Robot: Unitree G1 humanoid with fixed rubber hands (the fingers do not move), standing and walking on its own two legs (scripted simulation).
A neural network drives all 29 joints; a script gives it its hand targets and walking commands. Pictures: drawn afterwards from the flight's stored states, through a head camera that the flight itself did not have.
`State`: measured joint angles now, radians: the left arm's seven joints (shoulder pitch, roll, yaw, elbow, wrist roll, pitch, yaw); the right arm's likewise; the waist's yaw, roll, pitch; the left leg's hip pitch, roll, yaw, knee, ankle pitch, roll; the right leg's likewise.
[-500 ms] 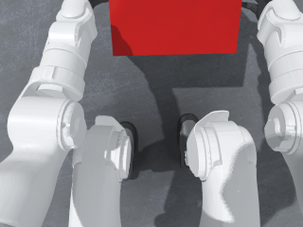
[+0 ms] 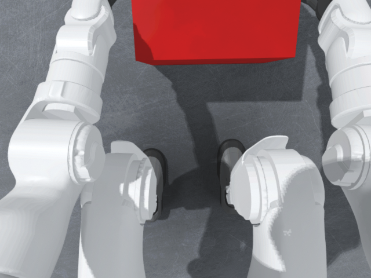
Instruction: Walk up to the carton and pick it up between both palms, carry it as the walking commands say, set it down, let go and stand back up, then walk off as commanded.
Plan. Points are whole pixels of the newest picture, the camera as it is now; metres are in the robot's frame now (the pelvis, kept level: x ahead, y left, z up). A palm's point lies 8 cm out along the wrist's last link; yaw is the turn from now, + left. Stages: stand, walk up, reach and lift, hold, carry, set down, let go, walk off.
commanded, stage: set down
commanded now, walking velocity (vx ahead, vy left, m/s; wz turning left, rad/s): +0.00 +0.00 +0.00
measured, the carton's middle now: (210, 9) +0.54 -0.06 -0.27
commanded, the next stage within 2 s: none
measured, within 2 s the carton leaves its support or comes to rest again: neither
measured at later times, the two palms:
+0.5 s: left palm out of the picture +0.55 +0.12 -0.18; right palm (341, 1) +0.52 -0.25 -0.18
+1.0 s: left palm out of the picture +0.56 +0.13 -0.13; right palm out of the picture +0.53 -0.28 -0.13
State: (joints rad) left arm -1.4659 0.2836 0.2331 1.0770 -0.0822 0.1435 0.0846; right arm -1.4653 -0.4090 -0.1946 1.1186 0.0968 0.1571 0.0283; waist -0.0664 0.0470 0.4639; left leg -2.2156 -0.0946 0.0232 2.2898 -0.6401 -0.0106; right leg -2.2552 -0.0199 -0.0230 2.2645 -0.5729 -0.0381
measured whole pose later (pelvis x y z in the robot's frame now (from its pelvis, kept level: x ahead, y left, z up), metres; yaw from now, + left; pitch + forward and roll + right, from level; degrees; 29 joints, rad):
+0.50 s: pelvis -0.01 +0.00 +0.00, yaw +0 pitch +31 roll +1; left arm -1.53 0.34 0.09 1.17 -0.19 0.08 0.12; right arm -1.53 -0.45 -0.13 1.26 0.20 0.03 -0.04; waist -0.06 0.03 0.51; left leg -2.21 -0.07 0.02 2.28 -0.62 -0.02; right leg -2.25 -0.02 -0.03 2.25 -0.54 -0.05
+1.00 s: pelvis -0.01 +0.00 +0.01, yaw -1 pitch +34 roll +2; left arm -1.44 0.38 0.08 1.01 -0.22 0.13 0.13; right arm -1.46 -0.50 -0.14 1.11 0.25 0.08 -0.04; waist -0.05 0.02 0.39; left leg -2.22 -0.04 0.03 2.24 -0.62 0.00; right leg -2.27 -0.02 -0.03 2.21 -0.53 -0.05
